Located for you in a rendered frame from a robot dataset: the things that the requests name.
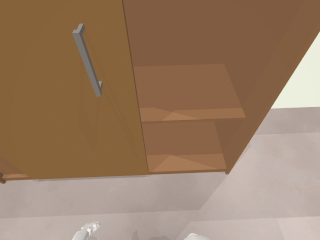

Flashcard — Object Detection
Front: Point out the left robot hand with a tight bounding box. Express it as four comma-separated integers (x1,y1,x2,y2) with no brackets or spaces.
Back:
72,221,100,240

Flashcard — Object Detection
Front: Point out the handle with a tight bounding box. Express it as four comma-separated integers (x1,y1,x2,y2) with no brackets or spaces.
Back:
72,23,103,97

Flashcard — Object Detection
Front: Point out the wardrobe door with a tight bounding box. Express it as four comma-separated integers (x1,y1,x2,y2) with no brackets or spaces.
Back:
0,156,24,175
0,0,149,180

